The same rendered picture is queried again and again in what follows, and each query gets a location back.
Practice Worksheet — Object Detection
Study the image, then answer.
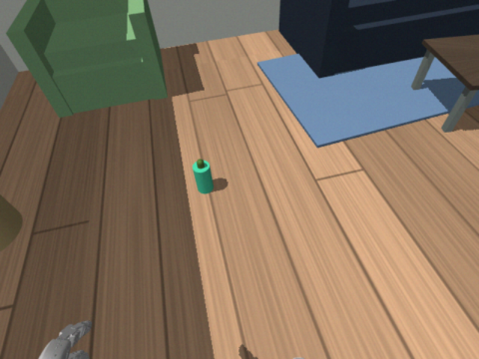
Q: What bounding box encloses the sofa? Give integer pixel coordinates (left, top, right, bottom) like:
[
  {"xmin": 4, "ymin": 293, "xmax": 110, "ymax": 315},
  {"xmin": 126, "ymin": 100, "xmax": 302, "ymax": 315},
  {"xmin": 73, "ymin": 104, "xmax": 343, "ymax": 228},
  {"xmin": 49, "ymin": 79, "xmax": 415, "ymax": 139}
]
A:
[{"xmin": 279, "ymin": 0, "xmax": 479, "ymax": 78}]

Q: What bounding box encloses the coffee table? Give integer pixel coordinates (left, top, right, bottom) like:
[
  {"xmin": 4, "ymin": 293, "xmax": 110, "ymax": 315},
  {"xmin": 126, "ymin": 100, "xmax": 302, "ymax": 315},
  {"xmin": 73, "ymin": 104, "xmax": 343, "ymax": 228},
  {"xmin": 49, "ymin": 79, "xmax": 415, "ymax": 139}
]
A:
[{"xmin": 411, "ymin": 34, "xmax": 479, "ymax": 132}]

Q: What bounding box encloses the armchair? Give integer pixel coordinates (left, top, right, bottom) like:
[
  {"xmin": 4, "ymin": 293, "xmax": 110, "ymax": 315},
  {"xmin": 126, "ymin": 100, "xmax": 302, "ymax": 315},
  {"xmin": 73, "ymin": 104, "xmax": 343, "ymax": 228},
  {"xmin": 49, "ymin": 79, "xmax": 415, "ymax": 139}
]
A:
[{"xmin": 6, "ymin": 0, "xmax": 168, "ymax": 117}]

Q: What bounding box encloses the left robot hand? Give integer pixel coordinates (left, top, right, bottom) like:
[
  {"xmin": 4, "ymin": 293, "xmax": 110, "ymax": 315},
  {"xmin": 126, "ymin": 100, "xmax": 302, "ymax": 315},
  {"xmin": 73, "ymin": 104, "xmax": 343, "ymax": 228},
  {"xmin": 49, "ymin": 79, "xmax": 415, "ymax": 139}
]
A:
[{"xmin": 38, "ymin": 321, "xmax": 92, "ymax": 359}]

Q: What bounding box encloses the bottle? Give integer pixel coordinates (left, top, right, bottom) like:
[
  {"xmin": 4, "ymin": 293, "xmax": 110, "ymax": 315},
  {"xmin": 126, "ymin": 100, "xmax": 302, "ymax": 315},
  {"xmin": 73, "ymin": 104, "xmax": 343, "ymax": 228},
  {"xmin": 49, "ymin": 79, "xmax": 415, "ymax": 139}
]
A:
[{"xmin": 192, "ymin": 159, "xmax": 213, "ymax": 194}]

